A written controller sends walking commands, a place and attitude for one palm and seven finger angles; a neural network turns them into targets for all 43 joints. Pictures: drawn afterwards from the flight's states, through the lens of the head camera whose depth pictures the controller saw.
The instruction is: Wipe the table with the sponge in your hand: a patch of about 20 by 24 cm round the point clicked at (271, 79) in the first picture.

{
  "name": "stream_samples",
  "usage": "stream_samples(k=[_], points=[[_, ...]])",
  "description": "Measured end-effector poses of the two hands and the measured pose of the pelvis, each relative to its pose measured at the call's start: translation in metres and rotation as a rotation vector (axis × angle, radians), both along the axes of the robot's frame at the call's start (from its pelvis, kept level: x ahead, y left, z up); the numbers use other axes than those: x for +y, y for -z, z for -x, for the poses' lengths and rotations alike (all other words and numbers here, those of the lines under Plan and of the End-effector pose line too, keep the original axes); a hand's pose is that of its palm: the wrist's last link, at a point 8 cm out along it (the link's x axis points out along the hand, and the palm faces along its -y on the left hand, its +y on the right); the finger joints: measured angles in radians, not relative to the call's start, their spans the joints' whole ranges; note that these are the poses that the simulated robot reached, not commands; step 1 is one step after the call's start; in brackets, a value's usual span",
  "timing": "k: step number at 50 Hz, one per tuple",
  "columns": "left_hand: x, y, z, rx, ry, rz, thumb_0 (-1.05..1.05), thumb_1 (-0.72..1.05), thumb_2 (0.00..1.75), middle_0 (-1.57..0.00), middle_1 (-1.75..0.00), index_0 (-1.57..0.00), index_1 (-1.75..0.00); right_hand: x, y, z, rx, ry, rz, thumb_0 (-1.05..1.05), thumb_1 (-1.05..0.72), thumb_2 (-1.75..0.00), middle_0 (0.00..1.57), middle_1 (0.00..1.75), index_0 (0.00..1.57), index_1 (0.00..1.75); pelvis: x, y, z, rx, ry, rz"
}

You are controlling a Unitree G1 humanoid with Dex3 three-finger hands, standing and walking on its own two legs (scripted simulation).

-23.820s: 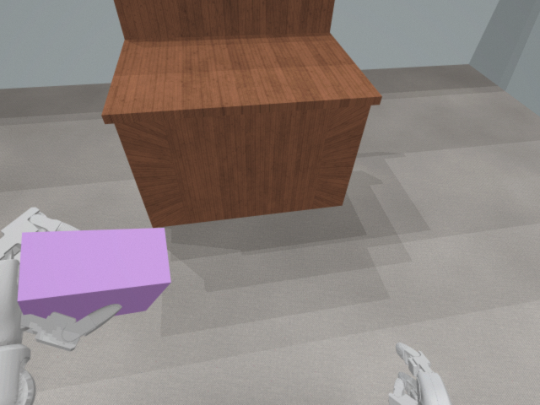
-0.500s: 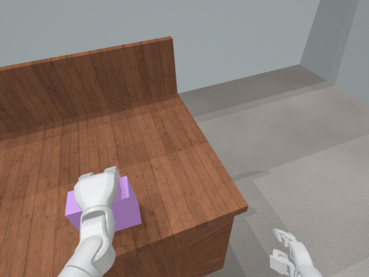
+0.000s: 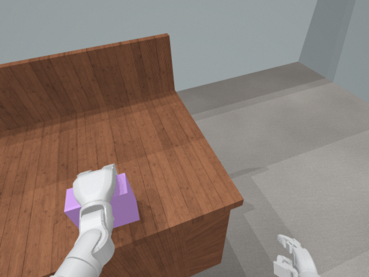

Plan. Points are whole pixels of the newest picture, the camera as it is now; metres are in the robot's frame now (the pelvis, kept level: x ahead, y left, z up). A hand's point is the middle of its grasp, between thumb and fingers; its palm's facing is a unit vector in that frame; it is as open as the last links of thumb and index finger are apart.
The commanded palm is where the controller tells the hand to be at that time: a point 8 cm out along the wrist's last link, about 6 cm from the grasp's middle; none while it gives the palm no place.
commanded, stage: wipe back along the middle lane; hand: left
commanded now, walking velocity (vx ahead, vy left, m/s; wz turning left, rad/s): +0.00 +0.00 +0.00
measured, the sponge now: (108, 210) +0.28 +0.24 -0.04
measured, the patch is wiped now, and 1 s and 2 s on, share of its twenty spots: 0.95 0.95 0.95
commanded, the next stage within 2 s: slide across to the third lane in 0.22 s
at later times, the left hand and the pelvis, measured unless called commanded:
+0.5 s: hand (103, 197) +0.28 +0.24 +0.02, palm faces -0.03 -0.03 -1.00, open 10.2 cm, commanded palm +0.26 +0.20 +0.06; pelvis +0.00 +0.00 +0.00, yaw +1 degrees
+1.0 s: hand (114, 190) +0.30 +0.22 +0.02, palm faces -0.06 -0.01 -1.00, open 10.2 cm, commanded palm +0.28 +0.16 +0.06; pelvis +0.00 +0.00 +0.00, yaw +3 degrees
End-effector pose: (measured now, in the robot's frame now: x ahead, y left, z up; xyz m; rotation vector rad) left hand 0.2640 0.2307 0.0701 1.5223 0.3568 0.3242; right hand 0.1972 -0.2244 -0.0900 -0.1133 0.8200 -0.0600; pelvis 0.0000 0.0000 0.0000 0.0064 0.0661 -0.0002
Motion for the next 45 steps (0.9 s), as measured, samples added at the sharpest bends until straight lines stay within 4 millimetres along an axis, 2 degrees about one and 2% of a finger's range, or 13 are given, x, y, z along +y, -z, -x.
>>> stream_samples(k=[9, 23, 35, 45], points=[[0.000, 0.001, -0.001, 0.006, -0.002, -0.001, 0.00, -0.48, 1.03, -0.68, -1.36, -0.68, -1.37, -0.001, 0.003, 0.004, 0.006, 0.004, 0.004, 0.01, -0.91, -0.90, 0.20, 0.30, 0.20, 0.30, 0.000, 0.000, 0.002, 0.004, -0.002, 0.000], [0.001, 0.000, -0.003, 0.015, -0.002, 0.005, -0.01, -0.48, 1.03, -0.69, -1.36, -0.69, -1.37, 0.002, -0.002, -0.003, -0.020, -0.001, 0.009, 0.01, -0.91, -0.90, 0.20, 0.30, 0.20, 0.30, 0.001, 0.000, 0.003, 0.001, -0.008, 0.002], [-0.002, -0.002, -0.006, 0.031, 0.011, -0.002, -0.01, -0.48, 1.03, -0.69, -1.36, -0.69, -1.37, 0.018, -0.004, -0.017, -0.035, -0.043, -0.020, 0.01, -0.91, -0.90, 0.20, 0.30, 0.20, 0.30, 0.003, -0.001, 0.000, -0.010, -0.026, 0.004], [-0.013, -0.003, -0.014, 0.043, 0.044, -0.009, -0.01, -0.49, 1.03, -0.70, -1.35, -0.70, -1.36, 0.033, -0.003, -0.026, -0.032, -0.086, -0.045, 0.01, -0.91, -0.90, 0.20, 0.30, 0.20, 0.30, 0.004, -0.001, 0.002, -0.011, -0.044, 0.005]])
